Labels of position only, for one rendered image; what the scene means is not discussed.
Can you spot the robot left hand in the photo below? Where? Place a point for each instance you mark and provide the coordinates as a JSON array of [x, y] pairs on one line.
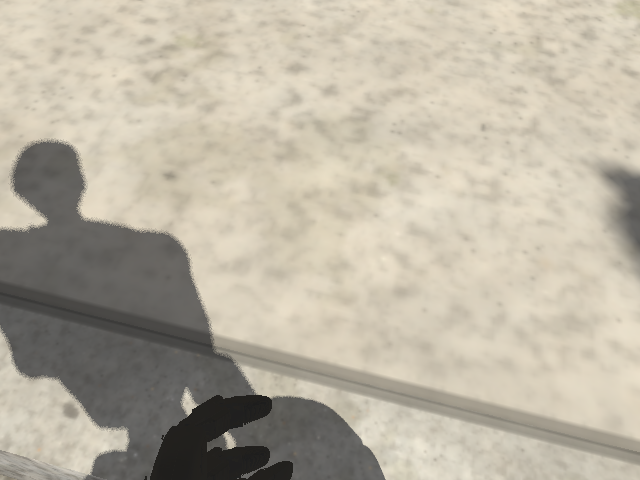
[[183, 453]]

